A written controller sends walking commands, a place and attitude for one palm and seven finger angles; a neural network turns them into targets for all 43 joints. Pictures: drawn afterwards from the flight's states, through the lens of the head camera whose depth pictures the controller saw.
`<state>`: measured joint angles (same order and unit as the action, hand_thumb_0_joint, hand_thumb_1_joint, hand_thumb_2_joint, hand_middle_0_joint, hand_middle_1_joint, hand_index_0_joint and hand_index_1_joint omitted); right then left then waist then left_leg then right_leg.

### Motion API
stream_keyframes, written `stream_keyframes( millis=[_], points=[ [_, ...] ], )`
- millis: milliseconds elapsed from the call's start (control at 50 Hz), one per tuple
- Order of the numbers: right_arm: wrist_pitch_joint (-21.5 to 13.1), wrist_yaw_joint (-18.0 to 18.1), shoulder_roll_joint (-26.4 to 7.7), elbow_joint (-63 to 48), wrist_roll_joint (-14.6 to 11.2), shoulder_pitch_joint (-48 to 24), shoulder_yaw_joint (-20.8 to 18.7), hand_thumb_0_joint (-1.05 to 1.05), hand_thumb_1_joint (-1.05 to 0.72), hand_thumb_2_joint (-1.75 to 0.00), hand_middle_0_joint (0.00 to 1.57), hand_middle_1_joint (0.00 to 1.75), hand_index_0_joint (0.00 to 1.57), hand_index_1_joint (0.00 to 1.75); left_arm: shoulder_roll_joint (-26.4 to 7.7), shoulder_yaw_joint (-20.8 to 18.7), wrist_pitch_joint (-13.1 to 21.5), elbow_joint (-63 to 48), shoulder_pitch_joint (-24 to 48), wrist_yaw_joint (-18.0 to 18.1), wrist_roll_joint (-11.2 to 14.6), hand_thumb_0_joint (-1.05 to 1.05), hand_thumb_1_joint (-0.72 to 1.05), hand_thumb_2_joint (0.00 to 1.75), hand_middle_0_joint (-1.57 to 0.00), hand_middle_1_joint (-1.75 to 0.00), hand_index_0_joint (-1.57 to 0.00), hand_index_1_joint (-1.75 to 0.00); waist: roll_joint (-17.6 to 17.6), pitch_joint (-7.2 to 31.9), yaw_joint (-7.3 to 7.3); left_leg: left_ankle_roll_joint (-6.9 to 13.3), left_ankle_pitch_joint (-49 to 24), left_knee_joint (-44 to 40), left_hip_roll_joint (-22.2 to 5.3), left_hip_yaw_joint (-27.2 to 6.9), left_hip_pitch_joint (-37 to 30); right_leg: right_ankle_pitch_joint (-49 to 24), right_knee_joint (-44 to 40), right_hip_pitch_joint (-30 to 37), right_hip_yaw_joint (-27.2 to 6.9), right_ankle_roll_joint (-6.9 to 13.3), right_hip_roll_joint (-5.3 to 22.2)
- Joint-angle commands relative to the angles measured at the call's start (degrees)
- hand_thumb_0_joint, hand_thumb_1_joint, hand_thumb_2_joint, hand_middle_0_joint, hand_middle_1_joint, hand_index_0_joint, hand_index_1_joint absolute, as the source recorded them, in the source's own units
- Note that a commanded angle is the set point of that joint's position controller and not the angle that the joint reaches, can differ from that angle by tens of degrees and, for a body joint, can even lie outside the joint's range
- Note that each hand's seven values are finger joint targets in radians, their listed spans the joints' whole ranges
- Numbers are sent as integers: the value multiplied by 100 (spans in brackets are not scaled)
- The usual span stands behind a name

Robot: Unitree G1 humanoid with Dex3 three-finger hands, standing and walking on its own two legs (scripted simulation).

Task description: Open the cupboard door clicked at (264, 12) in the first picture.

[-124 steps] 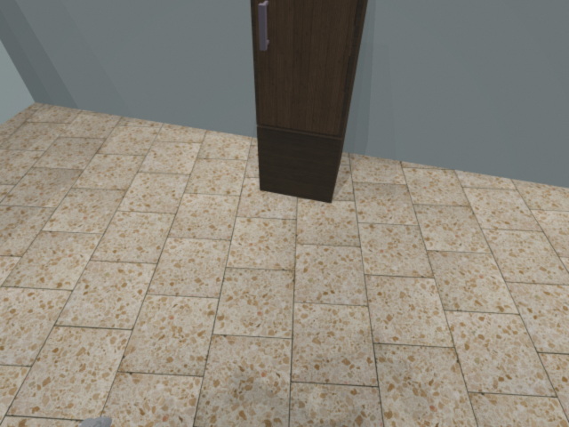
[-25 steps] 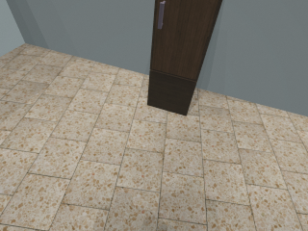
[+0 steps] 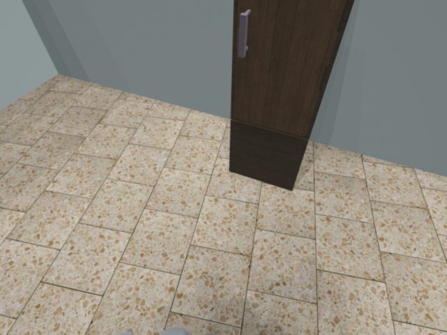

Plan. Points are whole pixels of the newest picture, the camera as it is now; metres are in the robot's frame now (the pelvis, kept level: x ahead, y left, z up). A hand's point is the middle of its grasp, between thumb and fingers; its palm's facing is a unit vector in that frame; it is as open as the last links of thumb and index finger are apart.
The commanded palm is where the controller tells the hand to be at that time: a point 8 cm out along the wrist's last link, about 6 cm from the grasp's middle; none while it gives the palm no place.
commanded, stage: walk to a spot facing it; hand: left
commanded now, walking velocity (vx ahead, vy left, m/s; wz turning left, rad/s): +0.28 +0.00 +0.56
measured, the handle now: (244, 33) +1.04 -0.06 +0.07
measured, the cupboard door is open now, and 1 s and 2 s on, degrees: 0 0 0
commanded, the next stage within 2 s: turn to face it in 0.14 s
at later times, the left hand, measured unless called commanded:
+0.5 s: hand out of the picture +0.10 +0.23 -0.17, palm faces +0.18 -0.97 -0.16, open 7.4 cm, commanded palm none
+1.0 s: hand (144, 251) +0.33 +0.19 -0.14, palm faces -0.15 -0.95 -0.29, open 7.4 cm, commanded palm none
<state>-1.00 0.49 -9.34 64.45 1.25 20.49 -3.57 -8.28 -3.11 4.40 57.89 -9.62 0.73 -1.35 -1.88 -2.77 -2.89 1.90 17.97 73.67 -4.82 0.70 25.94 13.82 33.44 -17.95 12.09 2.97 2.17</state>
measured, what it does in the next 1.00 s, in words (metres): walks ahead: left foot, then right foot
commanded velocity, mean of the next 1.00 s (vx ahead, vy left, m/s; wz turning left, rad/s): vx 0.04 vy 0.00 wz -0.29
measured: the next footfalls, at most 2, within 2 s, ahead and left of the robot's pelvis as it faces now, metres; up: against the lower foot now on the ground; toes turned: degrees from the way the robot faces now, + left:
left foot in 0.32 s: +0.26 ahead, +0.16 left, +0.00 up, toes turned +18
right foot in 0.80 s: +0.27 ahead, -0.08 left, +0.00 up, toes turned -15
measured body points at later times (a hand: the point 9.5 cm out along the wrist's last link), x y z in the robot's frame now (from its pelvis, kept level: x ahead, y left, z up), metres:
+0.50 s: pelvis +0.17 +0.06 +0.01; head +0.19 +0.09 +0.46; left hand +0.09 +0.28 -0.16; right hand +0.33 -0.13 -0.12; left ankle +0.22 +0.14 -0.73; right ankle +0.15 -0.09 -0.64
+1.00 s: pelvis +0.20 +0.01 +0.01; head +0.21 -0.02 +0.46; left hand +0.34 +0.24 -0.11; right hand +0.19 -0.25 -0.15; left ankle +0.21 +0.16 -0.65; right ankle +0.23 -0.07 -0.73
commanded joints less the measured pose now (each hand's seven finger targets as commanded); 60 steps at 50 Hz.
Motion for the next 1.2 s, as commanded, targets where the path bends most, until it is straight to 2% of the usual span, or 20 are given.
stream_keyframes(
  millis=[0, 200, 260, 280, 300, 320, 340, 380, 440, 640, 700, 740, 760, 780, 800, 840, 860, 920, 1060, 1180],
  points=[
    [90, -127, 33, -366, 47, 328, -39, 0, -90, -90, 20, 30, 20, 30, -507, -51, 71, 7, -672, 57, -61, 0, 90, 90, -20, -30, -20, -30, 639, -256, -3, -168, -566, -443, -395, -69, 510, 690, -2554, -471, -1186, 325, 1681],
    [4, -379, -284, -1382, 23, -1633, 44, 0, -90, -90, 20, 30, 20, 30, -1078, -92, 11, 63, -1378, 25, -39, 0, 90, 90, -20, -30, -20, -30, 664, -335, 533, -138, -634, -3165, -153, 662, 617, -1886, -1795, 1374, -111, 212, 1820],
    [-72, -251, -394, -1151, 49, -834, 50, 0, -90, -90, 20, 30, 20, 30, -1115, -53, -27, 115, -1421, 57, -14, 0, 90, 90, -20, -30, -20, -30, 584, 183, 148, 31, -787, -4084, 247, 816, -1051, -3438, -408, 1261, 50, 100, 1606],
    [-111, -176, -723, -905, 83, -56, -16, 0, -90, -90, 20, 30, 20, 30, -1037, 1, -59, 105, -1461, 50, 29, 0, 90, 90, -20, -30, -20, -30, 146, 739, -176, 142, -1961, -4526, 21, 617, -2554, -2826, 782, 606, 207, -142, 1271],
    [-147, -81, -1454, -777, 100, 559, -143, 0, -90, -90, 20, 30, 20, 30, -665, 69, -102, 60, -1783, 24, 119, 0, 90, 90, -20, -30, -20, -30, -1386, 1585, -244, 723, -4129, -4525, -1561, -1219, -4050, 344, 2444, -744, 282, -485, 370],
    [-110, -23, -1679, -705, -21, 738, -137, 0, -90, -90, 20, 30, 20, 30, -641, 101, -103, -44, -1642, 70, 76, 0, 90, 90, -20, -30, -20, -30, -1238, 1722, -282, 1186, -5048, -4928, -2311, -1534, -3857, 2522, 3526, -980, -367, -397, 156],
    [-168, 64, -1553, -736, -38, 330, -98, 0, -90, -90, 20, 30, 20, 30, -623, 103, -190, 34, -1490, 118, 113, 0, 90, 90, -20, -30, -20, -30, -838, 1624, -191, 1079, -4729, -5113, -2343, -1387, -3502, 2158, 3885, -1222, -897, -398, 272],
    [-195, 91, -1053, -832, -22, -454, 28, 0, -90, -90, 20, 30, 20, 30, -548, 54, -279, 206, -1242, 81, 57, 0, 90, 90, -20, -30, -20, -30, -496, 565, 59, 765, -3957, -5395, -1928, -478, -2203, 1431, 3842, -1218, -1143, -438, 545],
    [-214, 115, -763, -885, -39, -1024, 109, 0, -90, -90, 20, 30, 20, 30, -386, -9, -515, 342, -1632, 13, 45, 0, 90, 90, -20, -30, -20, -30, -569, 350, 429, 536, -3292, -5651, -1528, 505, -1347, 924, 3249, -622, -1028, -526, 515],
    [-13, 117, -888, -1009, 27, -981, -185, 0, -90, -90, 20, 30, 20, 30, -356, -229, -713, -409, -762, -101, -18, 0, 90, 90, -20, -30, -20, -30, -669, 150, 253, 624, -1833, -5609, -1816, 964, -1757, 722, 1647, -876, -637, -587, 386],
    [51, 79, -1034, -1050, 39, -1013, -262, 0, -90, -90, 20, 30, 20, 30, -441, -239, -653, -614, -599, -107, -27, 0, 90, 90, -20, -30, -20, -30, -694, 133, 258, 495, -1645, -5219, -1946, 970, -1692, 748, 1000, -485, -598, -487, 300],
    [90, 50, -1076, -1108, 35, -1089, -271, 0, -90, -90, 20, 30, 20, 30, -534, -257, -589, -593, -894, -105, -41, 0, 90, 90, -20, -30, -20, -30, -378, 266, 475, 163, -1418, -4446, -1701, 1291, -1448, -9, 57, 215, -431, -410, 113],
    [102, 23, -936, -1163, 7, -1025, -246, 0, -90, -90, 20, 30, 20, 30, -858, -301, -514, -555, -1130, -79, -58, 0, 90, 90, -20, -30, -20, -30, 347, 356, 605, -164, -942, -3384, -1324, 1562, -960, -942, -712, 833, -989, -241, 450],
    [115, -17, -479, -1413, -22, -1032, -130, 0, -90, -90, 20, 30, 20, 30, -1571, -414, -423, -575, -1294, -3, -105, 0, 90, 90, -20, -30, -20, -30, 2157, 450, 702, -531, 1489, -1891, -439, 1616, 604, -2811, -1288, 1546, -3221, 404, 1917],
    [210, 46, -585, -1550, -36, -1259, -89, 0, -90, -90, 20, 30, 20, 30, -1679, -376, -455, -557, -1566, 52, 17, 0, 90, 90, -20, -30, -20, -30, 1639, 610, 856, -574, 1918, -1093, -255, 636, 600, -3403, -1442, 1181, -3427, 890, 2262],
    [264, 70, -708, -1472, -40, -1297, -127, 0, -90, -90, 20, 30, 20, 30, -1539, -392, -472, -693, -879, 96, 22, 0, 90, 90, -20, -30, -20, -30, 1477, 561, 622, -539, 1228, -448, -221, 38, 875, -1892, -1593, 1006, -3234, 875, 1807],
    [270, 49, -752, -1361, -17, -1217, -144, 0, -90, -90, 20, 30, 20, 30, -1364, -325, -480, -787, -540, 79, 36, 0, 90, 90, -20, -30, -20, -30, 976, 473, 469, -566, 700, -408, -264, -26, 812, -1427, -1617, 828, -2840, 737, 1513],
    [305, 28, -751, -1127, 25, -717, -122, 0, -90, -90, 20, 30, 20, 30, -1241, -275, -472, -925, -70, 55, 35, 0, 90, 90, -20, -30, -20, -30, 864, 463, 248, -628, 124, -795, -225, 55, 404, -639, -1789, 448, -2299, 532, 1155],
    [299, 68, -765, -1158, 12, -839, -56, 0, -90, -90, 20, 30, 20, 30, -1329, -285, -499, -713, -422, -4, 26, 0, 90, 90, -20, -30, -20, -30, 739, 359, 470, -627, 338, -1843, -24, 39, 336, -423, -1897, 832, -2736, 666, 1096],
    [222, 112, -675, -1133, -57, -666, 15, 0, -90, -90, 20, 30, 20, 30, -1423, -321, -550, -656, -292, 10, -19, 0, 90, 90, -20, -30, -20, -30, 891, 475, 433, -462, 686, -3070, 141, 84, -372, -514, -1837, 707, -3096, 844, 1109]
  ],
)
